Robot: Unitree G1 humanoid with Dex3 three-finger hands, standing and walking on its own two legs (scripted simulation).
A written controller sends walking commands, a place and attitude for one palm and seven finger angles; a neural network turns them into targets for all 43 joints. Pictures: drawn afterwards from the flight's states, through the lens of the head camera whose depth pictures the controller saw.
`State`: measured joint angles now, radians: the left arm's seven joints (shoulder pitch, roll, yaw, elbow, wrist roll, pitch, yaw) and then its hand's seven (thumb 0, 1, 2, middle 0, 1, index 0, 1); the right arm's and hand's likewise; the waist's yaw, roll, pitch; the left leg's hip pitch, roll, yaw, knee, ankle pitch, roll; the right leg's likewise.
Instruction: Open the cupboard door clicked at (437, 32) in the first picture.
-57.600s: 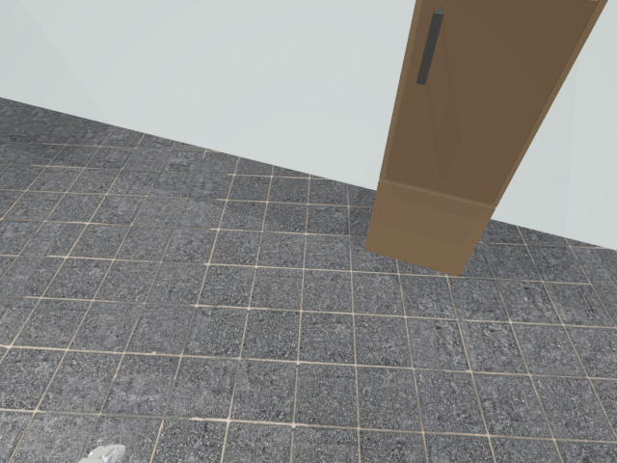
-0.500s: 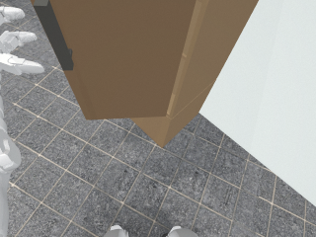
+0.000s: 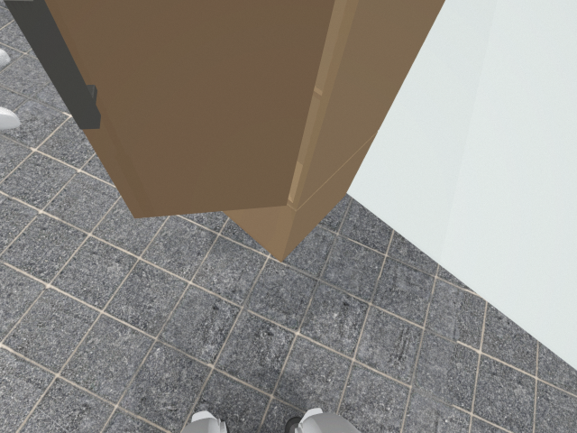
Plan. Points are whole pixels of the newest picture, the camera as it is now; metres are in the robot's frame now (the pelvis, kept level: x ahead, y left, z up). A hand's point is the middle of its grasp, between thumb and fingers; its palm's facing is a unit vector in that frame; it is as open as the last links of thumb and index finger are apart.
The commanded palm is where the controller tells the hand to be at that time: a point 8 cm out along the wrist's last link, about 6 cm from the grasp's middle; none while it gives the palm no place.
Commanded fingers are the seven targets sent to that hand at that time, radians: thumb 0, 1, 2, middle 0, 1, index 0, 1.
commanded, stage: move the hooked fingers beside the handle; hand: left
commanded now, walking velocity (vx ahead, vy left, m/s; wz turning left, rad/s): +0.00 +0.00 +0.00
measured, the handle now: (64, 56) +0.56 +0.21 +0.15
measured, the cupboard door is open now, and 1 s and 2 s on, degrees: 50 50 49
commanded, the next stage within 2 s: slide the fingers in behind the handle in 0.40 s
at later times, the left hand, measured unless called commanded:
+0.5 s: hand out of the picture +0.51 +0.28 +0.16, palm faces +0.04 -1.00 +0.02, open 13.9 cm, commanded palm +0.49 +0.32 +0.14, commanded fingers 0.00 -0.50 0.30 -0.30 -1.20 -0.30 -1.20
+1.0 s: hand (16, 76) +0.52 +0.24 +0.15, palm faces +0.04 -1.00 +0.01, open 13.9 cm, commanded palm +0.50 +0.28 +0.14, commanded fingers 0.00 -0.50 0.30 -0.30 -1.20 -0.30 -1.20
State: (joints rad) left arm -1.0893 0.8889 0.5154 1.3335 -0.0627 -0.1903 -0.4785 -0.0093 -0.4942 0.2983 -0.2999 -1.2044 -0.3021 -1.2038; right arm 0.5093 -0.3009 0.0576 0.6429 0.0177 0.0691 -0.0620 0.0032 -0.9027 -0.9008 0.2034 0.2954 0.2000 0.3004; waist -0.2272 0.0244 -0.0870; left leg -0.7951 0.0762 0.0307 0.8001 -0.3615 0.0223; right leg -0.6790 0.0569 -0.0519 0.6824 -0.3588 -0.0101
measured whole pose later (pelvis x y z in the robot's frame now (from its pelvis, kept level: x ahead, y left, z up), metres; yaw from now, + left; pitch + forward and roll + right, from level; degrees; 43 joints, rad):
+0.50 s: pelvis +0.00 +0.01 +0.00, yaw +1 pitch +18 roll -4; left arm -1.04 0.72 0.46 1.24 -0.10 -0.23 -0.41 -0.01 -0.50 0.30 -0.30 -1.20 -0.30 -1.20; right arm 0.41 -0.28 0.05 0.63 0.01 0.06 -0.04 0.00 -0.90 -0.90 0.20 0.30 0.20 0.30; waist -0.17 0.03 -0.10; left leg -0.75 0.05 0.03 0.81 -0.38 0.04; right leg -0.63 0.03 -0.06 0.69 -0.38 0.01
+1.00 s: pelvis -0.01 +0.00 +0.00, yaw +1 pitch +18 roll -3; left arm -1.08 0.74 0.46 1.29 -0.08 -0.22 -0.36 -0.01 -0.49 0.30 -0.30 -1.21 -0.30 -1.21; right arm 0.49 -0.30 0.05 0.66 0.01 0.04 -0.04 0.00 -0.90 -0.90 0.20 0.30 0.20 0.30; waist -0.22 0.03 -0.09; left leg -0.77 0.07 0.03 0.80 -0.35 0.02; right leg -0.66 0.05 -0.05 0.71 -0.36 -0.01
